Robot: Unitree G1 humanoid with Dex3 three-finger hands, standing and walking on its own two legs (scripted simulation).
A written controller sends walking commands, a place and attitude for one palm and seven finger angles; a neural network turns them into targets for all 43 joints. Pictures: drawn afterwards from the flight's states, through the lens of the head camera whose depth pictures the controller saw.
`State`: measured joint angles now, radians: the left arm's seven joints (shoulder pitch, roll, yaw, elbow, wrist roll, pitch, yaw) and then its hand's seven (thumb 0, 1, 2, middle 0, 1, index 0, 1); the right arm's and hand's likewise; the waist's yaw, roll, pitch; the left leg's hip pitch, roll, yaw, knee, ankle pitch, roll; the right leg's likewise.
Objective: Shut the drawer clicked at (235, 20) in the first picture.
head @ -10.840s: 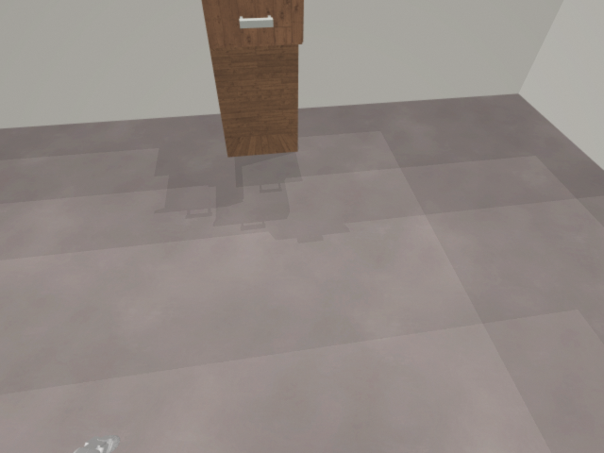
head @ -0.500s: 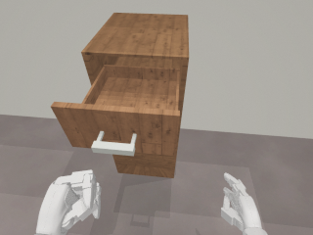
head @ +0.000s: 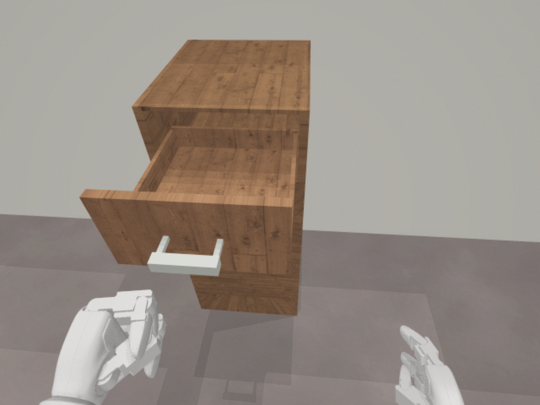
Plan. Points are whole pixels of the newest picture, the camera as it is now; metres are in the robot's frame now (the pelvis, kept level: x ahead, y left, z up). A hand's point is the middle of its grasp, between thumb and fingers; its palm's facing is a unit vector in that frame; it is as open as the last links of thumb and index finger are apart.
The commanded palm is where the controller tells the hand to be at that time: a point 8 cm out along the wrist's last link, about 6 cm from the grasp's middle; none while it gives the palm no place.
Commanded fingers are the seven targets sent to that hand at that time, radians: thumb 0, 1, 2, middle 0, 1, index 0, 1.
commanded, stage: raise the hand and make a fist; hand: left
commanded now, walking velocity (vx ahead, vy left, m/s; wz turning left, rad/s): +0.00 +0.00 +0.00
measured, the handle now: (188, 253) +0.35 +0.17 +0.04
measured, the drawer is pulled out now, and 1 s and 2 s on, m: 0.28 0.28 0.27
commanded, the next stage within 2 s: bring the fist close to the handle in 0.10 s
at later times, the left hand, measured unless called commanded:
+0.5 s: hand (173, 335) +0.18 +0.13 +0.11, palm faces +0.01 -1.00 -0.06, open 3.3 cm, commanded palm +0.15 +0.19 +0.11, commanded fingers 0.00 0.90 0.90 -1.40 -1.60 -1.40 -1.60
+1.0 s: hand (190, 319) +0.22 +0.13 +0.06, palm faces -0.02 -1.00 -0.04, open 3.3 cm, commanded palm +0.20 +0.19 +0.06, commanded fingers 0.00 0.90 0.90 -1.40 -1.60 -1.40 -1.60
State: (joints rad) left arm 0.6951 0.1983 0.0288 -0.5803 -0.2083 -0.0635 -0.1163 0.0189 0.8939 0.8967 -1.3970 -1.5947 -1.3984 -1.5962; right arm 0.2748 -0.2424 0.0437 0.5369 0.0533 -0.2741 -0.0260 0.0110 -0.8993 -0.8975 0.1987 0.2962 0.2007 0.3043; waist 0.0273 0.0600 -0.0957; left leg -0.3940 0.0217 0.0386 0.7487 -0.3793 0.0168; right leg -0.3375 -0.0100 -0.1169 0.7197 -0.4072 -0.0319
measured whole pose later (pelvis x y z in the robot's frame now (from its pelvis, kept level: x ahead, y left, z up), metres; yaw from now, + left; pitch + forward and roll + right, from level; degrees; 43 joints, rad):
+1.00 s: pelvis +0.01 +0.00 -0.01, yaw +0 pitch +8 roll +0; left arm 0.45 0.15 0.02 -0.18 -0.18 -0.27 -0.12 0.02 0.89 0.90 -1.40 -1.59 -1.40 -1.60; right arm 0.26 -0.24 0.02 0.56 0.02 -0.24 -0.01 0.01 -0.90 -0.90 0.20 0.30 0.20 0.30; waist -0.01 0.04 -0.09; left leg -0.55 0.02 0.05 0.83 -0.41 0.01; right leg -0.50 -0.02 -0.11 0.82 -0.45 -0.04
